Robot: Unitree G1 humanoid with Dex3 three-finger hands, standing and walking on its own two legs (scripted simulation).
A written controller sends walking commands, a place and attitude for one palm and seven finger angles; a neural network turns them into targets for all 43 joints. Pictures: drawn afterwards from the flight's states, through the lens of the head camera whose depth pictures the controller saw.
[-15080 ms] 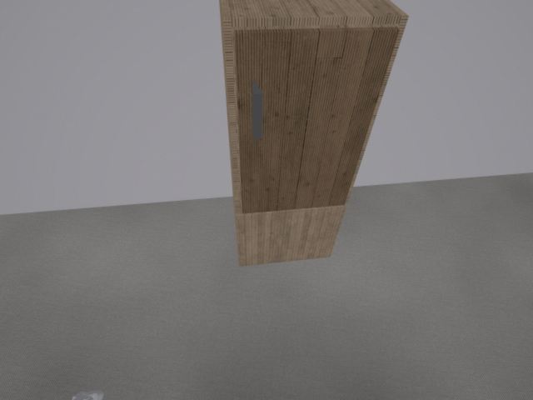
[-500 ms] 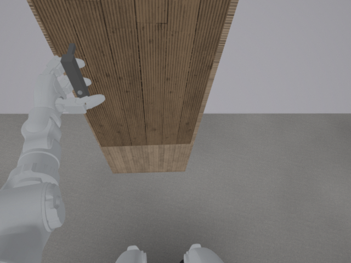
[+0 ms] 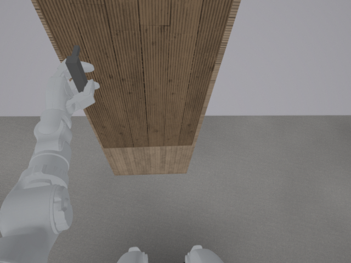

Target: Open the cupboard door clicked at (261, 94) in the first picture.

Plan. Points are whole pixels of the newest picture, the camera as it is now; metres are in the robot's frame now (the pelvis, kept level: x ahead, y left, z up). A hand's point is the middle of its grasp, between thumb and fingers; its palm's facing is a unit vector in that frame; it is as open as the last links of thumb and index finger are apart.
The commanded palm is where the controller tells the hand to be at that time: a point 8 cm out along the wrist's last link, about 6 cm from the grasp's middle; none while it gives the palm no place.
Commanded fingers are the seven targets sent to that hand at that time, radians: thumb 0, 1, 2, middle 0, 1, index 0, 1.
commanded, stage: pull the door open along its arc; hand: left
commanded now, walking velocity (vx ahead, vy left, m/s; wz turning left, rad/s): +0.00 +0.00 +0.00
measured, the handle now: (82, 74) +0.53 +0.19 +0.09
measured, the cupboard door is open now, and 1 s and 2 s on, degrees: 1 47 47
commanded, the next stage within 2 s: open thumb and fingers to let go in 0.84 s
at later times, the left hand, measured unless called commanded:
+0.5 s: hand (104, 136) +0.36 +0.13 +0.09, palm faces +0.20 -0.97 +0.11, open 6.2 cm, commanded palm +0.30 +0.17 +0.09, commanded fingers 0.00 0.90 0.90 -0.40 -1.35 -0.40 -1.35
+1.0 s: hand (155, 180) +0.27 +0.03 +0.09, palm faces +0.35 -0.94 -0.03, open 6.2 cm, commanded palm +0.22 +0.07 +0.09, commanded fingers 0.00 0.62 0.78 -0.38 -1.32 -0.38 -1.32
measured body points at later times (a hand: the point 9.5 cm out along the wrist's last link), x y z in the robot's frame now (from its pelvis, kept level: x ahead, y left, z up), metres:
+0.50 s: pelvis +0.01 -0.01 +0.01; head +0.06 -0.01 +0.46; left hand +0.35 +0.18 +0.08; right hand +0.14 -0.25 -0.09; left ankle +0.01 +0.09 -0.68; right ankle +0.00 -0.11 -0.68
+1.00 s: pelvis +0.02 -0.06 +0.02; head +0.02 -0.08 +0.47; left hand +0.24 +0.08 +0.09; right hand +0.22 -0.25 -0.07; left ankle +0.01 +0.09 -0.68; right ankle +0.00 -0.11 -0.68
